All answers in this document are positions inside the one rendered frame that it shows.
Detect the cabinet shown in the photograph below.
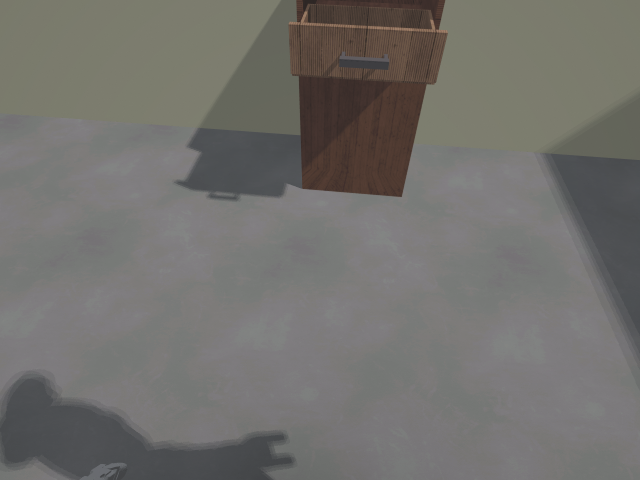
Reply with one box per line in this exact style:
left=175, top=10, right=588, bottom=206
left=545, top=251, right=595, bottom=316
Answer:
left=296, top=0, right=445, bottom=197

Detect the handle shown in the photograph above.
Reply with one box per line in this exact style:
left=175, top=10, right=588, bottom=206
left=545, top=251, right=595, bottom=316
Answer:
left=339, top=52, right=389, bottom=70

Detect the drawer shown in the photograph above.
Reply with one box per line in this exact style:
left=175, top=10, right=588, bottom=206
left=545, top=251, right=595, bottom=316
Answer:
left=288, top=4, right=448, bottom=85

